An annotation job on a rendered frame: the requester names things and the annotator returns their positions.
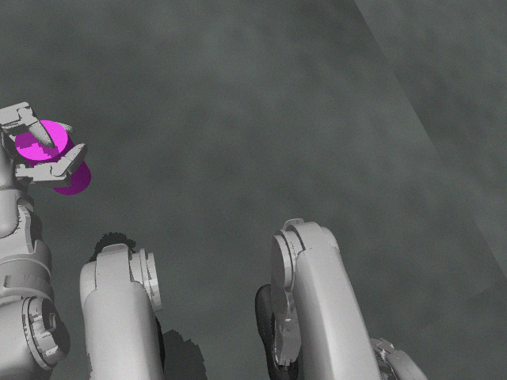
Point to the left robot arm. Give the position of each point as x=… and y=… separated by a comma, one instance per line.
x=33, y=339

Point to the right robot hand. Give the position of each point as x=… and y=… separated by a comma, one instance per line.
x=400, y=365

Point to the can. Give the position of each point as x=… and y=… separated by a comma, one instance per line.
x=34, y=152

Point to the right robot foot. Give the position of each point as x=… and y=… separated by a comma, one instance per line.
x=266, y=325

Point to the left robot hand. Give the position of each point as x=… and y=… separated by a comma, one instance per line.
x=14, y=169

